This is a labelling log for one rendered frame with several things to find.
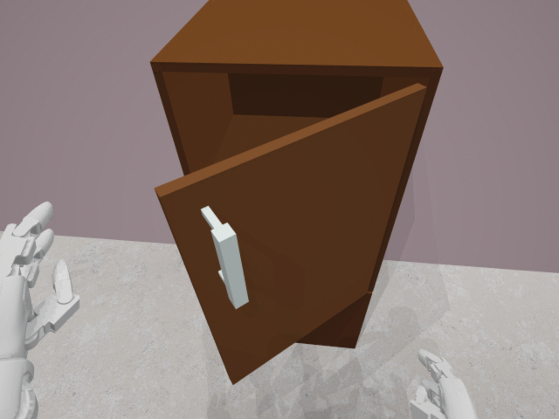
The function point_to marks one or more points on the handle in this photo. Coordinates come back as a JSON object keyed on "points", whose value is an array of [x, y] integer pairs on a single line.
{"points": [[226, 244]]}

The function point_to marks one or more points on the robot left forearm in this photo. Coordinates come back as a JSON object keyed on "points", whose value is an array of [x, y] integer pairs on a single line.
{"points": [[17, 398]]}

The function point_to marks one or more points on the cupboard door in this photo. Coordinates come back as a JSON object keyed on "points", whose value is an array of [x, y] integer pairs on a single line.
{"points": [[309, 210]]}

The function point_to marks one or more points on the right robot hand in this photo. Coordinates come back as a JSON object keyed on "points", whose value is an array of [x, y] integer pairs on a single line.
{"points": [[449, 400]]}

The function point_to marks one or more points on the left robot hand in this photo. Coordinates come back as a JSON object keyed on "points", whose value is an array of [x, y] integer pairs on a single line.
{"points": [[22, 248]]}

